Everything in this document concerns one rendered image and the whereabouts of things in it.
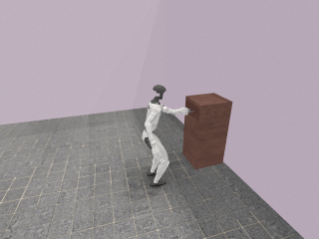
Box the robot right foot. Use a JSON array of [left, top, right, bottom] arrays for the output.
[[150, 180, 166, 187]]

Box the robot left hand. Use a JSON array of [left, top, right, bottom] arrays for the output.
[[180, 108, 188, 116]]

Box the robot right forearm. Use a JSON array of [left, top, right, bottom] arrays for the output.
[[146, 123, 157, 147]]

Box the drawer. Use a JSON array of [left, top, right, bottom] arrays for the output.
[[185, 100, 200, 121]]

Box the left robot upper arm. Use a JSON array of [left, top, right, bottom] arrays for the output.
[[160, 105, 168, 113]]

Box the cabinet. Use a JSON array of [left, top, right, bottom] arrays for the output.
[[182, 93, 233, 169]]

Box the robot right hand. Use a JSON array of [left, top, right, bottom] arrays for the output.
[[152, 146, 161, 161]]

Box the robot left forearm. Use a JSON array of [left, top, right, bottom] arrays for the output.
[[167, 108, 180, 115]]

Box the robot left shin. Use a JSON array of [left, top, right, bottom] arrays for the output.
[[151, 154, 160, 172]]

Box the right robot upper arm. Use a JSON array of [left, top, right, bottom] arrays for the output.
[[145, 105, 161, 127]]

